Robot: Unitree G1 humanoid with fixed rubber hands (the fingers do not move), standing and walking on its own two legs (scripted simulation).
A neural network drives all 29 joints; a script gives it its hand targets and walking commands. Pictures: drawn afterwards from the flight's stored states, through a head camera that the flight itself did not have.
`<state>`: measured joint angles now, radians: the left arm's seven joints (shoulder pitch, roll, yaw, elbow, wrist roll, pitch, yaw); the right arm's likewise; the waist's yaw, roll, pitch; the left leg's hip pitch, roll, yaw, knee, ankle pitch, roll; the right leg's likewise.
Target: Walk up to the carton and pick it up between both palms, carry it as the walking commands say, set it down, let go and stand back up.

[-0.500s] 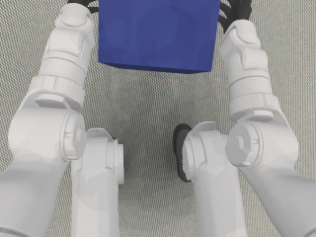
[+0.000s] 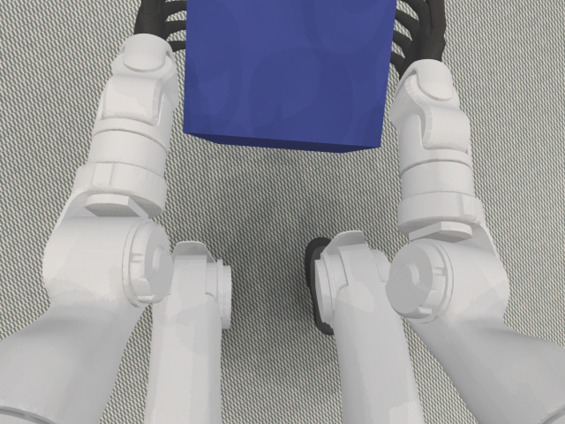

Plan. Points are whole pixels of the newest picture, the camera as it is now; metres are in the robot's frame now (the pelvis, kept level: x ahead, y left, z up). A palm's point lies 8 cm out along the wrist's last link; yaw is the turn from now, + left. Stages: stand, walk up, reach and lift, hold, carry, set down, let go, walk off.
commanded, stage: reach and lift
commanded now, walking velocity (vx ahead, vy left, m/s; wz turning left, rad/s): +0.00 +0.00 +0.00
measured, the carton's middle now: (287, 49) +0.56 -0.04 -0.19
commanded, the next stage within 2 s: none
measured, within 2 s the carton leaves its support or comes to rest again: neither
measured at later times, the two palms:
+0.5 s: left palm (132, 31) +0.52 +0.12 -0.04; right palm (458, 53) +0.50 -0.17 -0.02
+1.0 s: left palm (102, 5) +0.51 +0.12 +0.03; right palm (526, 31) +0.48 -0.17 +0.06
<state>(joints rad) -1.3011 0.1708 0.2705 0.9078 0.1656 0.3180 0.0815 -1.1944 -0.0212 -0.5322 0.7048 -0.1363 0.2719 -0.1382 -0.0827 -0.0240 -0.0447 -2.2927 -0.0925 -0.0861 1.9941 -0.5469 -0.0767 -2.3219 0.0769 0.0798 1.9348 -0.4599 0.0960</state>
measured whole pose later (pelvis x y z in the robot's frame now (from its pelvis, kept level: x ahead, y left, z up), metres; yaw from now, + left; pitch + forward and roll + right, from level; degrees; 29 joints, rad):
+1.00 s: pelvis +0.01 +0.00 +0.10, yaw +1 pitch +44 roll -1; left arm -1.06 0.05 0.36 0.84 0.25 0.36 0.07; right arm -0.99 0.06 -0.56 0.65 -0.24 0.34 -0.10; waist -0.09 0.00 -0.20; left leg -1.93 -0.12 -0.11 1.68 -0.51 -0.07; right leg -1.94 0.08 0.10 1.63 -0.45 0.09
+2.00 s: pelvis +0.05 +0.00 +0.23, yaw +2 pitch +32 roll -1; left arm -0.72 -0.04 0.32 0.77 0.26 0.33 0.07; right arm -0.66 0.15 -0.50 0.57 -0.26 0.31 -0.09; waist -0.10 0.00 -0.24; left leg -1.34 -0.11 -0.14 1.22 -0.44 -0.04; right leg -1.35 0.07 0.11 1.18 -0.39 0.07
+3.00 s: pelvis +0.08 +0.01 +0.34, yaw +2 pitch +11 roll +0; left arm -0.43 -0.13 0.29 0.59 0.32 0.45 0.03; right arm -0.41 0.20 -0.43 0.44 -0.34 0.44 -0.04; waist -0.12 -0.01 -0.12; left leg -0.54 -0.07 -0.16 0.58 -0.24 -0.01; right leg -0.54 0.02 0.12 0.53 -0.19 0.05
